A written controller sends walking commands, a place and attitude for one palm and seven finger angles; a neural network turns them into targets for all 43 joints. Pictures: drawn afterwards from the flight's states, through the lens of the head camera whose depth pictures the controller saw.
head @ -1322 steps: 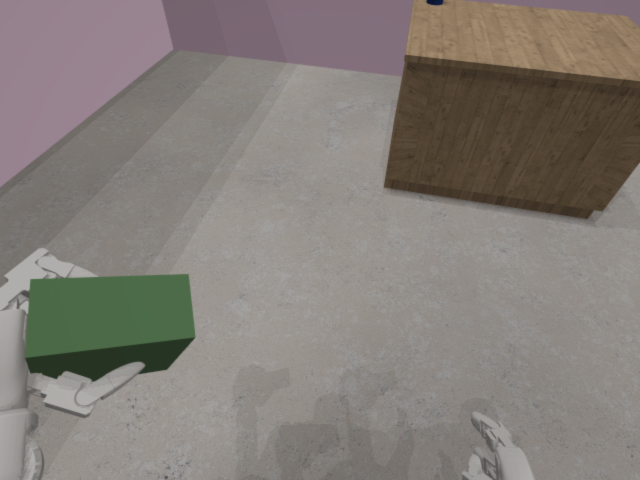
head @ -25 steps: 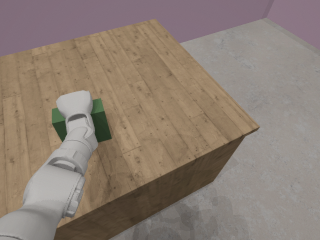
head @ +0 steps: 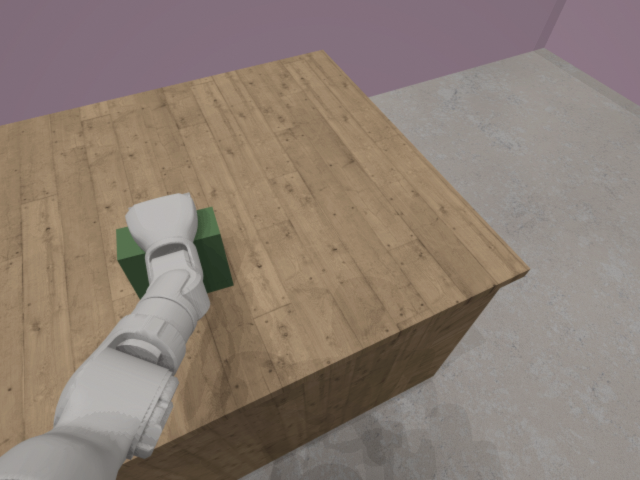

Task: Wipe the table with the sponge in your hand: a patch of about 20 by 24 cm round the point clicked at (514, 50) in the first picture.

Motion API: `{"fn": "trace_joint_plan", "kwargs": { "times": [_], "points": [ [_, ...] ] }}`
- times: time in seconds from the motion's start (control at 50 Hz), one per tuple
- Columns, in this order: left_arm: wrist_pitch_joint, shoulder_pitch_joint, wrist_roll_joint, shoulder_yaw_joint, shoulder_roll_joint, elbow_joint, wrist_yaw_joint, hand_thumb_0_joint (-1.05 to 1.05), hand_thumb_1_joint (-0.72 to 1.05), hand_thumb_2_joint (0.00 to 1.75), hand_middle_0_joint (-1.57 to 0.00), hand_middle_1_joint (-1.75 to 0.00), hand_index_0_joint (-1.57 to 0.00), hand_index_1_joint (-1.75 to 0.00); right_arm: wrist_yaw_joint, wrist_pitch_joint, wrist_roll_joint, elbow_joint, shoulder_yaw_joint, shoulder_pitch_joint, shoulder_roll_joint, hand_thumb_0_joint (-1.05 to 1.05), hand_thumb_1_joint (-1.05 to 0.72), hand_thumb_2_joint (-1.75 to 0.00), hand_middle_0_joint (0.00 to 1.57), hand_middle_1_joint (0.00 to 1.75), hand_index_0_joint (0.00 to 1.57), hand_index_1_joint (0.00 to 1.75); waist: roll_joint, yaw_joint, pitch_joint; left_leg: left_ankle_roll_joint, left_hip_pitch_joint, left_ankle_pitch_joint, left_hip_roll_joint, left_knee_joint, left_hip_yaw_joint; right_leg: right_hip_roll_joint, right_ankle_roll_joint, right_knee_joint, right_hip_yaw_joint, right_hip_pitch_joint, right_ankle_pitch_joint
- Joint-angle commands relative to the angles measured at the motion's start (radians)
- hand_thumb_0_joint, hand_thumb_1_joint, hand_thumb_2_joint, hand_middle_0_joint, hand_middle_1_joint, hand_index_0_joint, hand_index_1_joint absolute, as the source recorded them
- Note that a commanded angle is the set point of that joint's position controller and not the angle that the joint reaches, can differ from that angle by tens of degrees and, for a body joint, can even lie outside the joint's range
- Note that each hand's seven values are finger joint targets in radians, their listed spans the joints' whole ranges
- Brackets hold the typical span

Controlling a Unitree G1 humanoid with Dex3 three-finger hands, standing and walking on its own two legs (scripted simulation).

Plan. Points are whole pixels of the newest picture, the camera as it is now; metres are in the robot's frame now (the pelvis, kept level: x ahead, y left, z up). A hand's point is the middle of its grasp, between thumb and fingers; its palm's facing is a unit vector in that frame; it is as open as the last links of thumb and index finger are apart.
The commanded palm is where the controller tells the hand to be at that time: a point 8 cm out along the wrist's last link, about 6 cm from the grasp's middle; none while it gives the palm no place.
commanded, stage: wipe back along the third lane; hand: left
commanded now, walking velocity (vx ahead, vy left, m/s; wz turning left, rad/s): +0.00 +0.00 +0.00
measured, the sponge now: (182, 267) +0.42 +0.23 -0.03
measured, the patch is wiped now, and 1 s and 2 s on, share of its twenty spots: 1.00 1.00 1.00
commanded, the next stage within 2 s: none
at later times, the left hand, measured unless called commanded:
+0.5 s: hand (183, 277) +0.37 +0.20 +0.02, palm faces -0.04 -0.04 -1.00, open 10.2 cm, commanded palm +0.32 +0.17 +0.05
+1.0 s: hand (192, 304) +0.33 +0.18 +0.02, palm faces -0.04 -0.05 -1.00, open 10.2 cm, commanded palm +0.28 +0.15 +0.05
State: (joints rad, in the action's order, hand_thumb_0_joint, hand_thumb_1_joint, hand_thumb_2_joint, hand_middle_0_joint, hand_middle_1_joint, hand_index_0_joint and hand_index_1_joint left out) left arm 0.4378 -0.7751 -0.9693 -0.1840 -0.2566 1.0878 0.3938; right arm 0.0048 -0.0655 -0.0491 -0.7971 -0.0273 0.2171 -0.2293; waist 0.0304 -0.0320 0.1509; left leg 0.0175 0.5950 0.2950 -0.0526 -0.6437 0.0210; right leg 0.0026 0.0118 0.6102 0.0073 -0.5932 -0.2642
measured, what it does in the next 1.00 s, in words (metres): stands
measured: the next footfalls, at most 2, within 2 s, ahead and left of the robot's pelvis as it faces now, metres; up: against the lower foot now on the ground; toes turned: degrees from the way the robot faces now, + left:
none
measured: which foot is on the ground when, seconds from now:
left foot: down 0.00-1.00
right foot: down 0.00-1.00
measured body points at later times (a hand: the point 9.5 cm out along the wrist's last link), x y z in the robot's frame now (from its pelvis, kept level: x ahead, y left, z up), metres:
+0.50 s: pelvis +0.03 +0.00 +0.01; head +0.04 -0.02 +0.46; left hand +0.37 +0.20 +0.07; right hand +0.26 -0.21 -0.09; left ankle +0.00 +0.13 -0.72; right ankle +0.01 -0.13 -0.72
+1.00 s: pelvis +0.01 -0.01 +0.01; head +0.01 -0.03 +0.46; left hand +0.33 +0.18 +0.07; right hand +0.22 -0.22 -0.10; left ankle +0.00 +0.13 -0.72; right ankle +0.01 -0.13 -0.72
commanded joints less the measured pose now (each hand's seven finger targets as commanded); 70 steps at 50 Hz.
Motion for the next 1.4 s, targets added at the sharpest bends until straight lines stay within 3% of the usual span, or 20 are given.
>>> {"fn": "trace_joint_plan", "kwargs": {
  "times": [0.0, 0.26, 0.4, 0.62, 0.64, 0.68, 0.74, 0.76, 0.84, 0.88, 0.94, 0.98, 1.04, 1.1, 1.14, 1.2, 1.24, 1.26, 1.34, 1.38],
  "points": [
    [0.005, -0.083, -0.006, -0.061, 0.038, -0.1, -0.042, 0.0, 0.1, 1.3, -1.2, -1.6, -1.2, -1.6, -0.003, 0.014, -0.007, 0.132, -0.039, -0.083, -0.127, 0.0, -0.9, -0.9, 0.2, 0.3, 0.2, 0.3, -0.072, 0.018, 0.26, -0.034, -0.209, -0.223, 0.035, 0.073, 0.024, -0.033, -0.055, -0.076, -0.062, 0.192, 0.261],
    [0.09, 0.107, 0.001, -0.161, 0.134, -0.345, -0.079, 0.0, 0.1, 1.3, -1.2, -1.6, -1.2, -1.6, -0.022, -0.045, -0.01, 0.192, -0.031, -0.226, -0.126, 0.0, -0.9, -0.9, 0.2, 0.3, 0.2, 0.3, -0.106, 0.053, 0.235, -0.034, -0.299, -0.385, 0.045, 0.069, 0.014, -0.024, -0.071, -0.054, -0.076, 0.294, 0.465],
    [0.123, 0.232, -0.012, -0.145, 0.087, -0.47, -0.11, 0.0, 0.1, 1.3, -1.2, -1.6, -1.2, -1.6, -0.025, -0.067, -0.015, 0.228, -0.02, -0.282, -0.127, 0.0, -0.9, -0.9, 0.2, 0.3, 0.2, 0.3, -0.128, 0.077, 0.204, -0.032, -0.298, -0.388, 0.062, 0.068, 0.014, -0.016, -0.075, -0.051, -0.064, 0.344, 0.52],
    [0.132, 0.272, -0.028, -0.217, 0.135, -0.569, -0.132, 0.0, 0.1, 1.3, -1.2, -1.6, -1.2, -1.6, -0.026, -0.07, -0.021, 0.248, -0.01, -0.328, -0.117, 0.0, -0.9, -0.9, 0.2, 0.3, 0.2, 0.3, -0.114, 0.079, 0.155, -0.032, -0.313, -0.328, 0.061, 0.086, 0.0, -0.022, -0.082, -0.06, -0.068, 0.31, 0.396],
    [0.131, 0.295, -0.021, -0.174, 0.105, -0.584, -0.132, 0.0, 0.1, 1.3, -1.2, -1.6, -1.2, -1.6, -0.026, -0.068, -0.021, 0.25, -0.014, -0.335, -0.119, 0.0, -0.9, -0.9, 0.2, 0.3, 0.2, 0.3, -0.108, 0.099, 0.175, -0.031, -0.313, -0.33, 0.06, 0.09, -0.004, -0.026, -0.087, -0.061, -0.059, 0.321, 0.389],
    [0.127, 0.294, -0.027, -0.212, 0.128, -0.595, -0.131, 0.0, 0.1, 1.3, -1.2, -1.6, -1.2, -1.6, -0.03, -0.069, -0.022, 0.253, -0.013, -0.333, -0.117, 0.0, -0.9, -0.9, 0.2, 0.3, 0.2, 0.3, -0.102, 0.086, 0.168, -0.033, -0.316, -0.315, 0.063, 0.084, -0.001, -0.025, -0.085, -0.059, -0.064, 0.312, 0.372],
    [0.128, 0.335, -0.02, -0.198, 0.124, -0.607, -0.132, 0.0, 0.1, 1.3, -1.2, -1.6, -1.2, -1.6, -0.032, -0.067, -0.024, 0.259, -0.013, -0.35, -0.116, 0.0, -0.9, -0.9, 0.2, 0.3, 0.2, 0.3, -0.113, 0.104, 0.156, -0.032, -0.3, -0.285, 0.06, 0.097, -0.008, -0.029, -0.089, -0.066, -0.059, 0.312, 0.327],
    [0.128, 0.317, -0.019, -0.243, 0.157, -0.615, -0.133, 0.0, 0.1, 1.3, -1.2, -1.6, -1.2, -1.6, -0.034, -0.068, -0.024, 0.261, -0.011, -0.347, -0.116, 0.0, -0.9, -0.9, 0.2, 0.3, 0.2, 0.3, -0.107, 0.087, 0.141, -0.036, -0.302, -0.265, 0.062, 0.097, -0.005, -0.028, -0.085, -0.068, -0.066, 0.301, 0.304],
    [0.134, 0.31, -0.007, -0.198, 0.122, -0.611, -0.13, 0.0, 0.1, 1.3, -1.2, -1.6, -1.2, -1.6, -0.03, -0.062, -0.029, 0.255, -0.011, -0.355, -0.116, 0.0, -0.9, -0.9, 0.2, 0.3, 0.2, 0.3, -0.122, 0.103, 0.13, -0.036, -0.287, -0.204, 0.062, 0.116, -0.009, -0.033, -0.086, -0.087, -0.057, 0.289, 0.215],
    [0.131, 0.319, -0.007, -0.218, 0.136, -0.601, -0.127, 0.0, 0.1, 1.3, -1.2, -1.6, -1.2, -1.6, -0.03, -0.059, -0.029, 0.251, -0.011, -0.347, -0.115, 0.0, -0.9, -0.9, 0.2, 0.3, 0.2, 0.3, -0.126, 0.093, 0.122, -0.038, -0.29, -0.193, 0.066, 0.111, 0.0, -0.03, -0.081, -0.088, -0.062, 0.288, 0.211],
    [0.126, 0.372, 0.003, -0.173, 0.104, -0.623, -0.126, 0.0, 0.1, 1.3, -1.2, -1.6, -1.2, -1.6, -0.029, -0.055, -0.028, 0.257, -0.012, -0.356, -0.119, 0.0, -0.9, -0.9, 0.2, 0.3, 0.2, 0.3, -0.137, 0.116, 0.145, -0.037, -0.284, -0.198, 0.067, 0.114, -0.002, -0.031, -0.083, -0.092, -0.046, 0.316, 0.227],
    [0.125, 0.366, -0.003, -0.231, 0.145, -0.626, -0.129, 0.0, 0.1, 1.3, -1.2, -1.6, -1.2, -1.6, -0.031, -0.055, -0.032, 0.26, -0.01, -0.359, -0.115, 0.0, -0.9, -0.9, 0.2, 0.3, 0.2, 0.3, -0.148, 0.095, 0.105, -0.039, -0.284, -0.172, 0.067, 0.114, 0.003, -0.029, -0.076, -0.1, -0.051, 0.29, 0.188],
    [0.122, 0.425, 0.001, -0.196, 0.12, -0.649, -0.129, 0.0, 0.1, 1.3, -1.2, -1.6, -1.2, -1.6, -0.036, -0.05, -0.031, 0.263, -0.015, -0.366, -0.116, 0.0, -0.9, -0.9, 0.2, 0.3, 0.2, 0.3, -0.145, 0.12, 0.124, -0.038, -0.29, -0.19, 0.068, 0.117, -0.002, -0.033, -0.083, -0.1, -0.039, 0.311, 0.208],
    [0.125, 0.454, 0.004, -0.255, 0.16, -0.682, -0.134, 0.0, 0.1, 1.3, -1.2, -1.6, -1.2, -1.6, -0.045, -0.048, -0.035, 0.273, -0.012, -0.376, -0.111, 0.0, -0.9, -0.9, 0.2, 0.3, 0.2, 0.3, -0.138, 0.108, 0.097, -0.041, -0.296, -0.19, 0.069, 0.112, 0.006, -0.029, -0.078, -0.099, -0.046, 0.307, 0.216],
    [0.127, 0.455, 0.012, -0.21, 0.123, -0.696, -0.133, 0.0, 0.1, 1.3, -1.2, -1.6, -1.2, -1.6, -0.044, -0.046, -0.037, 0.272, -0.013, -0.382, -0.114, 0.0, -0.9, -0.9, 0.2, 0.3, 0.2, 0.3, -0.142, 0.12, 0.091, -0.039, -0.291, -0.171, 0.068, 0.12, 0.0, -0.034, -0.081, -0.108, -0.037, 0.304, 0.182],
    [0.127, 0.463, 0.004, -0.282, 0.18, -0.704, -0.137, 0.0, 0.1, 1.3, -1.2, -1.6, -1.2, -1.6, -0.048, -0.044, -0.039, 0.274, -0.012, -0.386, -0.106, 0.0, -0.9, -0.9, 0.2, 0.3, 0.2, 0.3, -0.149, 0.107, 0.08, -0.043, -0.305, -0.167, 0.07, 0.114, 0.005, -0.033, -0.077, -0.107, -0.043, 0.292, 0.175],
    [0.126, 0.523, 0.007, -0.229, 0.134, -0.726, -0.138, 0.0, 0.1, 1.3, -1.2, -1.6, -1.2, -1.6, -0.052, -0.044, -0.037, 0.277, -0.015, -0.394, -0.112, 0.0, -0.9, -0.9, 0.2, 0.3, 0.2, 0.3, -0.149, 0.13, 0.103, -0.04, -0.304, -0.19, 0.071, 0.111, 0.0, -0.034, -0.082, -0.101, -0.03, 0.318, 0.215],
    [0.126, 0.529, 0.008, -0.274, 0.17, -0.738, -0.141, 0.0, 0.1, 1.3, -1.2, -1.6, -1.2, -1.6, -0.053, -0.046, -0.038, 0.285, -0.012, -0.398, -0.106, 0.0, -0.9, -0.9, 0.2, 0.3, 0.2, 0.3, -0.15, 0.119, 0.092, -0.044, -0.309, -0.189, 0.073, 0.106, 0.008, -0.029, -0.076, -0.099, -0.035, 0.319, 0.222],
    [0.129, 0.499, 0.004, -0.207, 0.103, -0.754, -0.139, 0.0, 0.1, 1.3, -1.2, -1.6, -1.2, -1.6, -0.048, -0.046, -0.037, 0.276, -0.01, -0.401, -0.112, 0.0, -0.9, -0.9, 0.2, 0.3, 0.2, 0.3, -0.142, 0.124, 0.076, -0.04, -0.299, -0.179, 0.074, 0.109, 0.002, -0.032, -0.078, -0.104, -0.015, 0.312, 0.229],
    [0.13, 0.498, -0.003, -0.223, 0.119, -0.741, -0.136, 0.0, 0.1, 1.3, -1.2, -1.6, -1.2, -1.6, -0.045, -0.045, -0.036, 0.272, -0.01, -0.392, -0.108, 0.0, -0.9, -0.9, 0.2, 0.3, 0.2, 0.3, -0.161, 0.115, 0.077, -0.04, -0.302, -0.19, 0.074, 0.102, 0.007, -0.03, -0.073, -0.095, -0.025, 0.313, 0.25]
  ]
}}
